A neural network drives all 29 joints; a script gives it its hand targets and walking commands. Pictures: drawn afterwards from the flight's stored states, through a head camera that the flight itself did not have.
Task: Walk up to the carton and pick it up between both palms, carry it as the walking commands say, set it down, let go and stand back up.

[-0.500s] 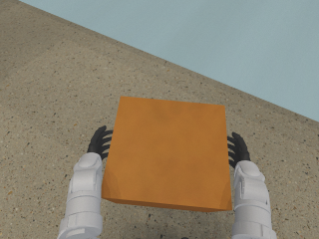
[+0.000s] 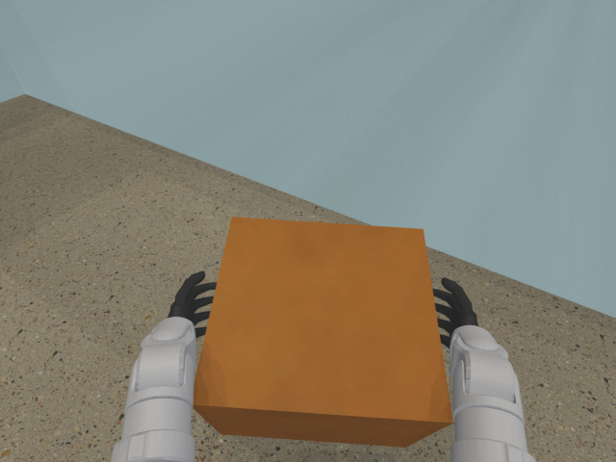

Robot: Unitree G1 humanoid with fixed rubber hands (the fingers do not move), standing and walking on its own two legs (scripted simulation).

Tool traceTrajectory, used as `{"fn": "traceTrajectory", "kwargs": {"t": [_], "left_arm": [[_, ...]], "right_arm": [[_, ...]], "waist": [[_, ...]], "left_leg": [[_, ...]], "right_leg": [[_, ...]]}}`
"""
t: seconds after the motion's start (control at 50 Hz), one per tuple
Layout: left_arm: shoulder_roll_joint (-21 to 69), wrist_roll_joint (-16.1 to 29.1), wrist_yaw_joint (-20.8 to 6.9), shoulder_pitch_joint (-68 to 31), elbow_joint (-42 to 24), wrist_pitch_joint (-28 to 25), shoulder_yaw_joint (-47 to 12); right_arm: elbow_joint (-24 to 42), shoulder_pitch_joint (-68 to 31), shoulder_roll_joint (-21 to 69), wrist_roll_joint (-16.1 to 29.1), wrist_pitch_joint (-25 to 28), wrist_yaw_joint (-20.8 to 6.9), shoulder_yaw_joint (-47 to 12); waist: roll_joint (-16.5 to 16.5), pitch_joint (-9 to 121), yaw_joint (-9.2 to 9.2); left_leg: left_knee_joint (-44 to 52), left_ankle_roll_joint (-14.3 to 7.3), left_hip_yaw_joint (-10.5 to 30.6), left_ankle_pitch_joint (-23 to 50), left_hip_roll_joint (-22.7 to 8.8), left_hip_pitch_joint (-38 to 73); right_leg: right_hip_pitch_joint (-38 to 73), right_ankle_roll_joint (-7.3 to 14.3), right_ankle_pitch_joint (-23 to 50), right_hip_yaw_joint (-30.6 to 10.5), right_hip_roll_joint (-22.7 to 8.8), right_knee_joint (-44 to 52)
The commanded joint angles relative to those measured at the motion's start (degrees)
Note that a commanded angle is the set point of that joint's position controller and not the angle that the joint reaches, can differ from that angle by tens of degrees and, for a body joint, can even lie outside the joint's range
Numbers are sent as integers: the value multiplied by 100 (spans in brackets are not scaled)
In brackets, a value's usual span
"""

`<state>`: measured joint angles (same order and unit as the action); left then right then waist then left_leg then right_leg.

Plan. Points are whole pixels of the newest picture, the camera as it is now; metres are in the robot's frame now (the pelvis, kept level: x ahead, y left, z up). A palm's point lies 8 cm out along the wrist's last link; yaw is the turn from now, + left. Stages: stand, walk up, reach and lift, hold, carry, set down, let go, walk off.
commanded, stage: reach and lift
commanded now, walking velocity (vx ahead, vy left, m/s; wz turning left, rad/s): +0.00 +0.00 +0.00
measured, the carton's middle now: (319, 333) +0.34 +0.00 -0.03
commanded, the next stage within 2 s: hold in 1.04 s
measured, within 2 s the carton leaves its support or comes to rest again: neither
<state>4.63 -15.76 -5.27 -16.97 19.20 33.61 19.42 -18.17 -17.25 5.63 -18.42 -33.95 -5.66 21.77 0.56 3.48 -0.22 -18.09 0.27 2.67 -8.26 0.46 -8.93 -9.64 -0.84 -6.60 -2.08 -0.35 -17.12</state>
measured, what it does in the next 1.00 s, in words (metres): stands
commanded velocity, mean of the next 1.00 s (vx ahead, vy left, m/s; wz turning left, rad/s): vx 0.00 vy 0.00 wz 0.00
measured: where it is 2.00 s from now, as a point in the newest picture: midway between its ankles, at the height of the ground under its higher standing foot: outside the picture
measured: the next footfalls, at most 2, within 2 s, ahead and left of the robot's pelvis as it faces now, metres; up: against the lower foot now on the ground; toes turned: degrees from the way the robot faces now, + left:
none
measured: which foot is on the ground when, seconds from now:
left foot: down 0.00-1.00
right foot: down 0.00-1.00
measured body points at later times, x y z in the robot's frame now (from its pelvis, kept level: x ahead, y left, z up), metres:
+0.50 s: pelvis +0.01 -0.01 +0.00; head -0.03 -0.01 +0.45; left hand +0.32 +0.18 +0.05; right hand +0.31 -0.20 +0.05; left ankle +0.02 +0.12 -0.75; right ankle +0.03 -0.13 -0.75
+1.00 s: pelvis +0.01 +0.00 +0.00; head -0.02 -0.01 +0.45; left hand +0.31 +0.18 +0.05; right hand +0.30 -0.20 +0.05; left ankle +0.02 +0.12 -0.75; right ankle +0.03 -0.13 -0.75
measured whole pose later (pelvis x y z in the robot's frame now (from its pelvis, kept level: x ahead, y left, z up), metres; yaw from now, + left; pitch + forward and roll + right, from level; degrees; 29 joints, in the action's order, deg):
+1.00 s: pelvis +0.01 +0.00 +0.00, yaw +1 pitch -5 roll +0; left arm 4.4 -15.7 -5.7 -13.1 11.1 39.1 15.6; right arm -8.8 -12.3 6.4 -17.7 -39.7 -4.8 18.3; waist 0.3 0.2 -1.1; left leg -12.4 0.6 3.6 -6.7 0.1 -1.0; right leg -1.2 -0.6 -5.1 -1.2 -0.2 -10.9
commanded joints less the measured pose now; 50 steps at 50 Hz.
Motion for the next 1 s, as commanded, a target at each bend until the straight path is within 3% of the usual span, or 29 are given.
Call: {"fn": "traceTrajectory", "kwargs": {"t": [0.0,0.04,0.1,0.12,0.16,0.18,0.2,0.26,0.32,0.34,0.36,0.4,0.44,0.52,0.54,0.56,0.58,0.62,0.7,0.72,0.74,0.76,0.78,0.82,0.86,0.88,0.9,0.94,0.98], "left_arm": [[4939,1385,-1547,-3100,-79,-17,-3257],[4931,1382,-1533,-3109,-245,15,-3238],[4850,1333,-1550,-3007,40,214,-3155],[4970,1447,-1600,-2962,-170,198,-3296],[4949,1487,-1592,-3250,-448,269,-3451],[4922,1491,-1633,-3299,-459,289,-3396],[4875,1540,-1652,-3542,-461,313,-3426],[4815,1357,-1664,-3100,-307,366,-3210],[4592,1332,-1683,-3212,-496,384,-3128],[4710,1347,-1657,-3174,-474,395,-3136],[4685,1323,-1652,-3081,-622,368,-3236],[4688,1395,-1635,-2766,-526,405,-3307],[4845,1359,-1631,-2952,-607,350,-3355],[4721,1397,-1612,-2690,-657,319,-3373],[4759,1450,-1594,-2860,-952,261,-3531],[4662,1415,-1616,-2596,-803,310,-3466],[4769,1447,-1599,-2704,-961,311,-3579],[4604,1400,-1562,-2475,-819,316,-3407],[4552,1383,-1474,-2492,-944,354,-3533],[4535,1418,-1464,-2285,-991,356,-3560],[4517,1344,-1479,-2258,-903,347,-3545],[4601,1384,-1463,-2412,-931,339,-3564],[4568,1409,-1523,-2663,-1048,281,-3566],[4613,1445,-1458,-2511,-1018,291,-3642],[4580,1369,-1441,-2225,-948,336,-3576],[4497,1457,-1478,-2393,-962,319,-3537],[4555,1467,-1453,-2506,-1038,319,-3648],[4618,1465,-1459,-2157,-944,371,-3732],[4684,1406,-1472,-2263,-973,368,-3681]], "right_arm": [[-17,-2922,4844,1541,-60,-1536,-3824],[22,-2995,4548,1586,-84,-1586,-3697],[0,-3055,4811,1647,-246,-1584,-3774],[357,-3162,4719,1613,-239,-1580,-3893],[410,-3149,4801,1700,-293,-1586,-3905],[301,-3082,4849,1643,-360,-1579,-3842],[247,-3106,4844,1672,-380,-1568,-3728],[266,-3057,4857,1606,-465,-1548,-3767],[387,-3098,4888,1630,-482,-1544,-3796],[183,-2864,4830,1652,-539,-1572,-3713],[493,-2975,4791,1665,-446,-1548,-3782],[489,-2605,4686,1605,-484,-1489,-3836],[728,-2974,4688,1640,-405,-1509,-3779],[771,-2702,4717,1680,-429,-1479,-4077],[1056,-2862,4773,1770,-341,-1463,-4161],[987,-2724,4620,1732,-400,-1458,-4076],[893,-2527,4755,1764,-411,-1458,-4114],[1001,-2577,4561,1694,-409,-1453,-4102],[711,-2214,4551,1719,-470,-1464,-4026],[815,-2172,4465,1768,-478,-1453,-4126],[982,-2368,4429,1780,-395,-1438,-4073],[926,-2433,4444,1732,-413,-1471,-4100],[1196,-2782,4465,1791,-336,-1506,-4128],[868,-2335,4600,1773,-385,-1455,-4119],[1050,-2386,4335,1787,-396,-1471,-4064],[1126,-2606,4399,1715,-414,-1454,-4023],[869,-2230,4476,1691,-409,-1454,-3980],[953,-2053,4434,1671,-411,-1424,-4068],[1240,-2396,4382,1736,-385,-1424,-4077]], "waist": [[-138,1261,56],[229,1186,47],[30,832,84],[-445,913,-21],[19,1184,-45],[-207,989,-97],[184,926,-115],[-136,855,-77],[-86,1018,54],[29,686,-67],[246,1115,-16],[-283,911,-109],[138,709,-105],[-345,1088,-65],[16,1413,-54],[-241,1205,-96],[50,1402,-113],[-215,1040,-86],[94,864,-124],[-227,906,-83],[197,557,-106],[-186,788,-121],[118,1037,4],[-98,1072,-90],[136,801,-60],[-296,1134,-92],[6,1146,-138],[-137,1000,-183],[121,1049,-132]], "left_leg": [[407,-21,-68,206,515,75],[455,33,-19,364,457,184],[627,-17,-80,-200,495,234],[622,-23,-20,193,450,298],[605,24,-57,434,487,534],[608,-19,-83,337,481,653],[704,24,-106,12,489,337],[701,-25,-70,293,534,538],[760,-24,-154,127,582,330],[776,-35,-55,51,515,429],[692,22,-85,701,573,654],[776,3,-18,863,521,680],[743,22,-51,498,546,577],[666,-7,-16,784,567,812],[591,29,0,1131,582,808],[673,-2,-6,849,543,644],[634,32,23,1153,555,780],[703,21,59,1051,532,755],[738,33,51,976,529,819],[758,10,73,811,494,773],[751,53,-11,834,567,499],[715,13,50,738,516,833],[700,40,3,483,539,624],[652,21,50,935,494,840],[705,62,27,958,495,598],[699,10,4,806,519,663],[695,52,39,1167,516,815],[711,20,46,1071,512,851],[680,23,-5,876,572,928]], "right_leg": [[1243,137,284,38,609,219],[1163,213,320,-20,551,240],[1201,146,-224,52,540,396],[1177,106,144,120,619,409],[1301,122,406,19,551,442],[1055,83,236,60,546,506],[1268,144,75,67,566,490],[1256,62,268,51,513,595],[1636,18,315,12,481,623],[1316,75,205,53,500,572],[1447,77,821,-7,498,553],[1521,1,1034,64,561,596],[1328,67,536,66,536,584],[1484,-24,893,72,554,560],[1636,27,1284,30,551,458],[1743,-35,1016,79,590,527],[1755,17,1285,47,568,494],[1517,-6,1154,77,586,557],[1372,37,1018,48,571,618],[1539,-3,851,102,615,617],[1501,43,947,73,572,617],[1313,6,723,115,602,606],[1437,39,520,68,585,557],[1367,18,877,92,628,509],[1445,46,942,83,627,545],[1567,-19,778,92,620,558],[1484,32,1132,53,624,540],[1523,28,1058,96,643,570],[1428,66,879,53,604,592]]}}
